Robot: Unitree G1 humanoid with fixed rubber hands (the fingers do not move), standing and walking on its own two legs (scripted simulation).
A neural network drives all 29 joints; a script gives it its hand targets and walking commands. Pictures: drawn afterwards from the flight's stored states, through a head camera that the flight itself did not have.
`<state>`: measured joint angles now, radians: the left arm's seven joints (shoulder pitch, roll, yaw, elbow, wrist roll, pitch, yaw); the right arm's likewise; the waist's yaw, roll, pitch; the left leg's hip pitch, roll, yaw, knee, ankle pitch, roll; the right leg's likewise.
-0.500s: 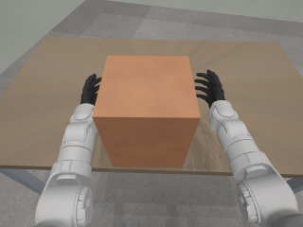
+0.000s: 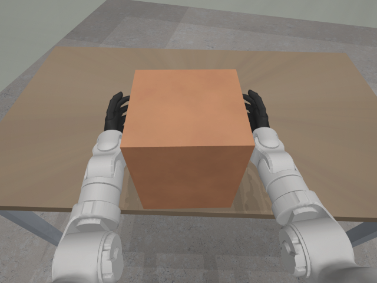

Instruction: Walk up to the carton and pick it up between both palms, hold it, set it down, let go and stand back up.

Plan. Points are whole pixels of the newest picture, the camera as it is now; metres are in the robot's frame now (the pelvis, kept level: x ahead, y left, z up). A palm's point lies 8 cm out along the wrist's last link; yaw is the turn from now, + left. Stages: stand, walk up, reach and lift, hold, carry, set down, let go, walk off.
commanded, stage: reach and lift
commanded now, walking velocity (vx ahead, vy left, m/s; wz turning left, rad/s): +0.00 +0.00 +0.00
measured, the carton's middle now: (186, 144) +0.40 +0.05 +0.06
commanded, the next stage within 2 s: none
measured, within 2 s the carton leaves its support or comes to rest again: leaves its support in 1.12 s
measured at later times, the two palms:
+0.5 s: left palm (116, 133) +0.39 +0.19 +0.10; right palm (259, 129) +0.41 -0.11 +0.10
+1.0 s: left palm (120, 135) +0.38 +0.19 +0.10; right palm (263, 133) +0.40 -0.12 +0.10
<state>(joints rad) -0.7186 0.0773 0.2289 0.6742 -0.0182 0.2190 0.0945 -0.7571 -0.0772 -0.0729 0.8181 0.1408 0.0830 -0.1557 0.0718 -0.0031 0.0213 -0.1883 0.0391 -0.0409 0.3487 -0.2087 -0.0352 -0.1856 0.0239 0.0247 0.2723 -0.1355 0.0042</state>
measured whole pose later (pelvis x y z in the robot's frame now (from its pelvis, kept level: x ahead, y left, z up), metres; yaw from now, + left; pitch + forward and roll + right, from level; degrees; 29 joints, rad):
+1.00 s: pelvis +0.00 +0.00 +0.00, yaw +0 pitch +1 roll -1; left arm -0.70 -0.07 0.43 0.67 0.25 0.17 0.01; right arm -0.71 0.01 -0.30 0.83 -0.16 0.01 -0.10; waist 0.06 0.00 0.01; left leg -0.16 0.03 -0.04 0.35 -0.21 -0.03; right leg -0.16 0.01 0.02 0.27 -0.13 0.01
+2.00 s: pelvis -0.02 +0.01 +0.00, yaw +0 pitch -2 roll -1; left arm -0.70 -0.02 0.32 0.46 0.23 0.37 0.04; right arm -0.74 -0.04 -0.13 0.74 0.06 0.08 -0.16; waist -0.03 -0.02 -0.05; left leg -0.13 0.03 -0.04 0.35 -0.19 -0.02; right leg -0.11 0.01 0.02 0.25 -0.11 0.01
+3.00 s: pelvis -0.02 +0.01 +0.00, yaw +0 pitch -4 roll -1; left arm -0.79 0.02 0.31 0.29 0.21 0.78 0.06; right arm -0.92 -0.13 -0.05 0.67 0.30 0.48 -0.22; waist -0.10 -0.03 -0.09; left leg -0.09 0.03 -0.04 0.35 -0.19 -0.02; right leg -0.07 0.01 0.02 0.25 -0.11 0.01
